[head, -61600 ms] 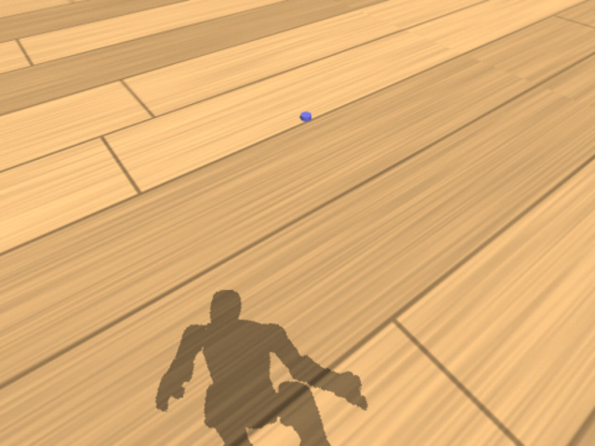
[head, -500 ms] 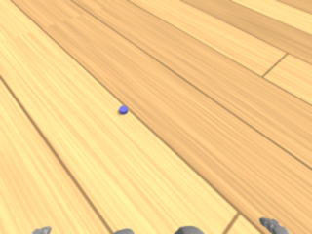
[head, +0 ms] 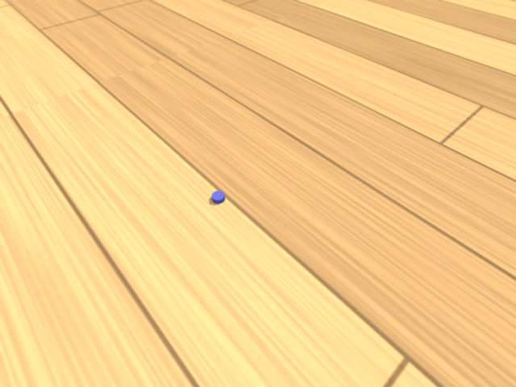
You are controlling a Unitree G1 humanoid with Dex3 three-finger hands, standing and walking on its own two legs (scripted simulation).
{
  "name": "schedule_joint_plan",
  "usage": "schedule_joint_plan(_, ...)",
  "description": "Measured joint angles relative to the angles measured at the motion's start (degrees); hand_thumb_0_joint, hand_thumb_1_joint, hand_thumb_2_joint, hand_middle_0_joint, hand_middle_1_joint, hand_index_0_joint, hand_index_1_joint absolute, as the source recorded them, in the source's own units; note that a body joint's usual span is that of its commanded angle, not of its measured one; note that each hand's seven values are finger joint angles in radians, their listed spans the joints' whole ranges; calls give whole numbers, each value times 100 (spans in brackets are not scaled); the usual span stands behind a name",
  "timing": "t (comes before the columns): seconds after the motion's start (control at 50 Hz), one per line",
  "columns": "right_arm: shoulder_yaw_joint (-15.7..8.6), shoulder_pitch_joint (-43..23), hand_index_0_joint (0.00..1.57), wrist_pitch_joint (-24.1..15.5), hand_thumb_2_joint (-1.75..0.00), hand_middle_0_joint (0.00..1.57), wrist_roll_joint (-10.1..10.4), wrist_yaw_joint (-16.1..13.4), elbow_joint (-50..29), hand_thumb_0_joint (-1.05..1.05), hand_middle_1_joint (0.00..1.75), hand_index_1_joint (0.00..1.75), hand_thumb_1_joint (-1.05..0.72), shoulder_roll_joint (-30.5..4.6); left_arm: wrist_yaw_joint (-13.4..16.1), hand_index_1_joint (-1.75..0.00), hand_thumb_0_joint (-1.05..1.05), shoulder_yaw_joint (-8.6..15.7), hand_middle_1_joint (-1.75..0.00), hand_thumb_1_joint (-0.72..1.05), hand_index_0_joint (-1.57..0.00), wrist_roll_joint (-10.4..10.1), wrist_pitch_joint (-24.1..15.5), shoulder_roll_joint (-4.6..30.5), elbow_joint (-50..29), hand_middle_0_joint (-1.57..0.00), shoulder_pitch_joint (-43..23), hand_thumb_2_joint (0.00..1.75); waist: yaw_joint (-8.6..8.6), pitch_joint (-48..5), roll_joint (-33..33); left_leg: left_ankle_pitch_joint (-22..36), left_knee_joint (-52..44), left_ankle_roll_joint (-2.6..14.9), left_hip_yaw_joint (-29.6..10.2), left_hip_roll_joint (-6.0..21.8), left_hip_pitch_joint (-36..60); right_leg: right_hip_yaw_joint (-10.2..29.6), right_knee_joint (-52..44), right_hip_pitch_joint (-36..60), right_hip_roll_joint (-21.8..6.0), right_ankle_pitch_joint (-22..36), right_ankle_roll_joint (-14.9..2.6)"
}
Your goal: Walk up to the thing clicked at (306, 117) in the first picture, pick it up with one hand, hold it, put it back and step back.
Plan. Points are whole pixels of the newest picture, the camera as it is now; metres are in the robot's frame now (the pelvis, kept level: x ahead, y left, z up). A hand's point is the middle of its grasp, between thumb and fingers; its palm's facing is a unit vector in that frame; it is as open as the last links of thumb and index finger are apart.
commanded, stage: step back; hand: left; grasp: from above
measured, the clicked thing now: (218, 197) +1.12 +0.23 -0.75
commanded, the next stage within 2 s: stand in 0.68 s
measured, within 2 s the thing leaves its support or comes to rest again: neither
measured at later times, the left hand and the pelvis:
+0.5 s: hand out of the picture +0.12 +0.25 -0.15, palm faces +0.06 -0.93 -0.36, open 7.4 cm; pelvis +0.04 -0.01 +0.00, yaw +2 degrees
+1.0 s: hand out of the picture +0.13 +0.25 -0.14, palm faces +0.00 -0.94 -0.34, open 7.3 cm; pelvis +0.04 +0.00 +0.02, yaw +1 degrees
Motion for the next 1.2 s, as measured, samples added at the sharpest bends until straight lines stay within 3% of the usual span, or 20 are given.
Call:
schedule_joint_plan(0.04,31,-15,20,-70,-90,21,-10,-5,-87,1,30,30,-90,53,-8,-30,1,3,-30,91,-20,-22,0,23,31,-20,-58,90,-66,-12,-17,6,-64,31,-16,56,24,24,396,-208,86,-125,-46)
schedule_joint_plan(0.1,55,-78,20,-96,-90,21,-22,-9,-147,1,30,30,-90,58,-43,-30,1,8,-30,91,-20,-37,-80,22,25,-20,-142,90,-147,-24,14,18,-111,-39,-65,155,31,-34,123,-289,93,-78,-41)
schedule_joint_plan(0.14,63,-131,20,-47,-90,21,-6,-9,-167,1,30,30,-90,13,-45,-30,1,12,-30,91,-20,-28,-154,-5,22,-20,-192,90,-170,-27,79,-65,20,-130,-110,237,-11,-90,-609,-104,117,296,-34)
schedule_joint_plan(0.18,76,-186,20,33,-90,21,50,-44,-160,1,30,30,-90,-51,-3,-30,1,18,-30,91,-20,13,-241,-71,47,-20,-270,90,-166,-2,234,-269,379,-181,-232,365,-125,-215,-1016,62,232,1138,16)
schedule_joint_plan(0.24,87,-251,20,129,-90,21,86,-122,-59,1,30,30,-90,-64,26,-30,0,-28,-30,91,-20,52,-303,-185,57,-20,-325,90,-80,-67,270,-1094,1154,-106,-439,187,-399,-290,-921,91,225,993,-19)
schedule_joint_plan(0.28,90,-299,20,114,-90,21,104,-131,-24,1,30,30,-90,-112,42,-30,0,-73,-30,91,-20,37,-334,-281,67,-20,-352,90,-36,-55,300,-1157,1420,-80,-432,124,-511,-318,-997,186,181,958,-8)
schedule_joint_plan(0.36,91,-427,20,44,-90,20,100,-115,35,1,30,30,-90,-154,48,-31,0,-147,-30,90,-21,9,-361,-355,107,-20,-417,90,3,10,304,-893,872,-67,-182,226,-428,-374,-1045,283,89,897,45)
schedule_joint_plan(0.42,73,-563,20,-12,-90,20,66,-121,89,1,30,30,-91,-101,68,-31,0,-175,-30,90,-21,-51,-313,-306,125,-21,-480,90,-5,123,192,158,77,-93,12,216,-154,-387,-805,264,-32,713,124)
schedule_joint_plan(0.46,91,-672,20,-26,-90,20,59,-120,126,1,30,30,-91,-14,91,-31,0,-189,-30,90,-21,-115,-245,-262,172,-20,-510,90,42,152,68,105,75,-129,104,165,-117,-298,-743,247,-95,667,164)
schedule_joint_plan(0.56,198,-984,20,36,-90,20,106,-84,233,1,30,30,-90,130,115,-30,0,-224,-30,91,-20,-124,-233,-220,414,-20,-572,90,46,95,146,-64,109,-159,89,348,-82,-301,-1174,466,103,836,169)
schedule_joint_plan(0.82,307,-1458,20,-6,-90,21,178,-69,496,0,30,30,-90,200,114,-30,0,-358,-30,91,-20,-150,-236,-261,789,-20,-819,90,28,39,150,359,-825,-100,219,266,510,-200,-2103,1013,40,1301,264)
schedule_joint_plan(1.2,293,-1090,20,44,-90,20,154,-21,890,1,30,30,-90,131,57,-30,0,-434,-30,91,-20,-96,-243,-298,1011,-20,-760,90,-128,-73,111,834,-1483,-107,264,263,664,-164,-2658,1099,54,1740,266)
